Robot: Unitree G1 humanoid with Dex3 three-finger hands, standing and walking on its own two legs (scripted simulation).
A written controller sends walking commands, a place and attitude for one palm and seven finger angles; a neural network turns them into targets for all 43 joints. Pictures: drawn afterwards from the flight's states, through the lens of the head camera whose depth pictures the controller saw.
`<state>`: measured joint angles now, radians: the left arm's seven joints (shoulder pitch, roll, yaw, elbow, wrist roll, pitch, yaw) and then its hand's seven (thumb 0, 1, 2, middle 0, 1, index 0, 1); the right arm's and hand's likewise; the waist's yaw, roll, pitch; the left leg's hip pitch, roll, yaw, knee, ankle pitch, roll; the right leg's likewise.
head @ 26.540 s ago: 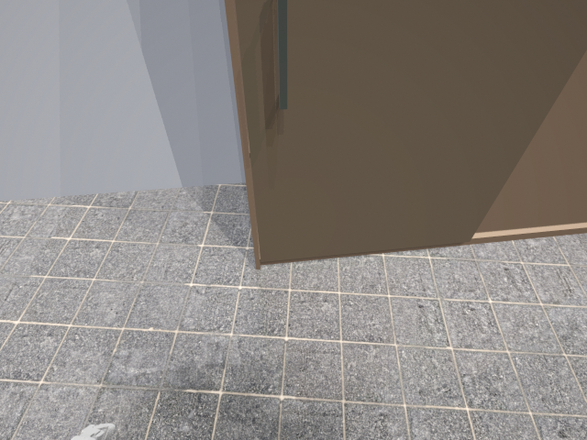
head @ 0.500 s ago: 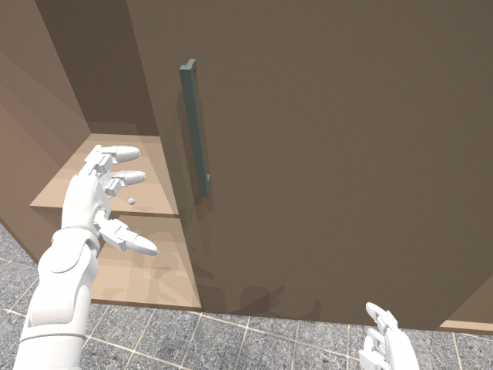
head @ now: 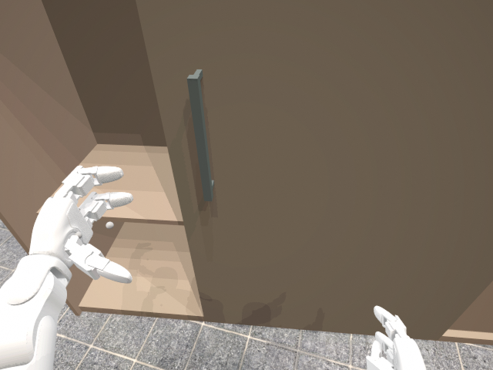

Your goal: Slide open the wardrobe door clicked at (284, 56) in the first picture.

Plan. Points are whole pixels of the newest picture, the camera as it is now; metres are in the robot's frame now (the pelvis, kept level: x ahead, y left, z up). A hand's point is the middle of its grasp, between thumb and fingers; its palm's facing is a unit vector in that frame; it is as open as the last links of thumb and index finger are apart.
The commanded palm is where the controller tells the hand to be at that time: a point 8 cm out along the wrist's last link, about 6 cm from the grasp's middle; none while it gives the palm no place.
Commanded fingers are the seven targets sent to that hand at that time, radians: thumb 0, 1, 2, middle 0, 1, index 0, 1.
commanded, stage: draw the hand back to the body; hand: left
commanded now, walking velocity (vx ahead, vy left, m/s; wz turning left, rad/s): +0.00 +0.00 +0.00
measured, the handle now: (204, 141) +0.51 +0.16 +0.15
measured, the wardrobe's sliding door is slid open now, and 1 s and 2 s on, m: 0.55 0.55 0.55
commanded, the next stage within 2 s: step back with the hand held close in 1.06 s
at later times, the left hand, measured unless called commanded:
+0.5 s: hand (69, 239) +0.21 +0.27 +0.18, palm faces +0.44 -0.84 -0.32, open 10.6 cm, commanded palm +0.16 +0.30 +0.18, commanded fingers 0.00 0.61 0.76 -0.21 -0.47 -0.21 -0.47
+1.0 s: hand (56, 248) +0.20 +0.28 +0.17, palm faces +0.48 -0.80 -0.35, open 7.5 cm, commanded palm +0.15 +0.31 +0.18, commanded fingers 0.00 0.90 0.90 -0.20 -0.30 -0.20 -0.30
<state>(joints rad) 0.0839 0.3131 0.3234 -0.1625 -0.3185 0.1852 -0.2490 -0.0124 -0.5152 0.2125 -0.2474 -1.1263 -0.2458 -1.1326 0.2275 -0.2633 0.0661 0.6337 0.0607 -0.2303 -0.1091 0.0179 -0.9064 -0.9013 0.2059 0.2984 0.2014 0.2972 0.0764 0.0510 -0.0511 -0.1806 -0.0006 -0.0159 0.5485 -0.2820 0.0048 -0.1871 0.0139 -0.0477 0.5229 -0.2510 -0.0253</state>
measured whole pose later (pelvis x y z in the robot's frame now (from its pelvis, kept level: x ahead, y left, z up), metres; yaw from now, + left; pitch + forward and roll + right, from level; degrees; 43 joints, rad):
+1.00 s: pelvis +0.01 +0.01 +0.01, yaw +0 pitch -7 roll +0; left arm 0.43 0.33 0.34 -0.36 -0.07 -0.10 0.10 0.02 0.88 0.89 -0.21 -0.31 -0.20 -0.31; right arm 0.19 -0.22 0.03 0.68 -0.02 -0.15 -0.09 0.02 -0.91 -0.90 0.21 0.30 0.20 0.30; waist 0.09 0.05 0.02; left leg -0.06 -0.01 0.00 0.41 -0.24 0.02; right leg -0.07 0.00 -0.03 0.38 -0.20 -0.01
